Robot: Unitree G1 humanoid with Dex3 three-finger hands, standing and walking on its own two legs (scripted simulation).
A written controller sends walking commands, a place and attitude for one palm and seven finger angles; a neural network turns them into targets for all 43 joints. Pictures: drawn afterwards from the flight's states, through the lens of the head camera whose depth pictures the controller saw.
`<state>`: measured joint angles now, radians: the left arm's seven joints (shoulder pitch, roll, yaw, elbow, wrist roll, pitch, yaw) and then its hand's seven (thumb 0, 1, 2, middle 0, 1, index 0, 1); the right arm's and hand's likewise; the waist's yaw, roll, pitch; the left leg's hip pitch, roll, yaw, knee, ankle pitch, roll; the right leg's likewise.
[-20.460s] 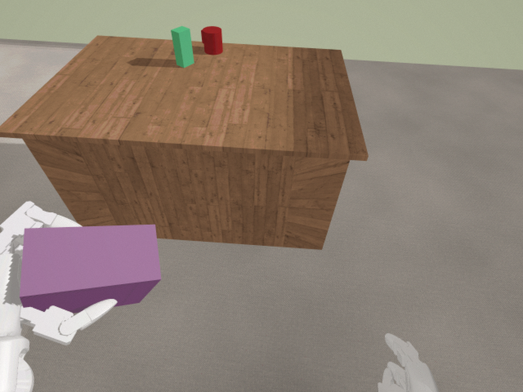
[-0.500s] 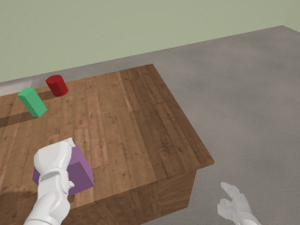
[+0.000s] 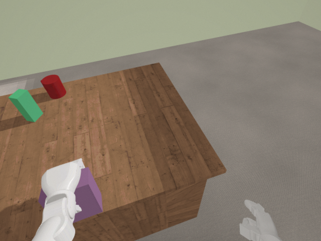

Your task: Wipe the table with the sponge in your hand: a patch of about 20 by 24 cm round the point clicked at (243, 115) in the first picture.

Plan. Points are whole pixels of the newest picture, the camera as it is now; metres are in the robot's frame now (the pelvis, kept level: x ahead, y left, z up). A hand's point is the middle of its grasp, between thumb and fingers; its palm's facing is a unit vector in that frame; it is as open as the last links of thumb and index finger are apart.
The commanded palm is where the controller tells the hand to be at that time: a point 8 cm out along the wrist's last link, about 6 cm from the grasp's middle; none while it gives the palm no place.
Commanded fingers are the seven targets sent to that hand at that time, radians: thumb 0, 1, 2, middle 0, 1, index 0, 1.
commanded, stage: lower the sponge onto the table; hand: left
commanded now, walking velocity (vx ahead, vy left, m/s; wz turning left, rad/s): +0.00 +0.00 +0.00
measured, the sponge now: (76, 201) +0.22 +0.28 -0.07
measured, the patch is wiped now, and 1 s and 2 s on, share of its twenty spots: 0.00 0.20 0.30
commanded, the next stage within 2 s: wipe forward along the first lane in 0.20 s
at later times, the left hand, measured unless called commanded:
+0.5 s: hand (69, 181) +0.25 +0.30 -0.01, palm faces -0.10 -0.06 -0.99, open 10.7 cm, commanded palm +0.24 +0.30 +0.03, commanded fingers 0.00 0.10 1.30 -1.20 -1.60 -1.20 -1.60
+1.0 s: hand (70, 162) +0.31 +0.33 -0.02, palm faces -0.11 -0.01 -0.99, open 10.7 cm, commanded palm +0.29 +0.32 +0.02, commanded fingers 0.00 0.10 1.30 -1.20 -1.60 -1.20 -1.60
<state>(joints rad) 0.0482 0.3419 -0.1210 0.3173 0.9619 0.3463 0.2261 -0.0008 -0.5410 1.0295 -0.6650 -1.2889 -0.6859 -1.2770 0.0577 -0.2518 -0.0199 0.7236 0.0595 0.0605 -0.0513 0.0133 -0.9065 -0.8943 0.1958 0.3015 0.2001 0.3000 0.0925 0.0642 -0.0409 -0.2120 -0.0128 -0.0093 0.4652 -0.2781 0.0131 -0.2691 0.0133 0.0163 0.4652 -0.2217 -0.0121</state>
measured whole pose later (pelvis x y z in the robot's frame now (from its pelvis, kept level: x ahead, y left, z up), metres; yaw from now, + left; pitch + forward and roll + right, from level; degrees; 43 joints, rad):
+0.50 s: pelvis -0.01 +0.00 +0.00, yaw +1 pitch +3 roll +0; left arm -0.08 0.36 -0.10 0.45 1.00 0.28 0.28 0.00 -0.54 1.03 -0.67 -1.29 -0.69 -1.28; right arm 0.07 -0.24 -0.02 0.73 0.06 0.07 -0.06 0.01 -0.91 -0.89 0.20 0.30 0.20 0.30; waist 0.09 0.04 -0.06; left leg -0.30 -0.02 -0.02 0.53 -0.30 0.01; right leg -0.34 0.01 0.00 0.52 -0.24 -0.01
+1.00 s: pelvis -0.02 +0.00 -0.02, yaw +0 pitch +10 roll -1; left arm -0.34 0.45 -0.01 0.75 1.02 0.19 0.31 0.02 -0.54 1.03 -0.67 -1.29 -0.69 -1.28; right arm 0.18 -0.27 -0.03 0.74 0.07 0.08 -0.07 0.01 -0.91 -0.89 0.20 0.30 0.20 0.30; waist 0.03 0.04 -0.10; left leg -0.49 -0.01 -0.02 0.65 -0.32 0.01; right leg -0.53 0.02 0.00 0.60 -0.25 -0.01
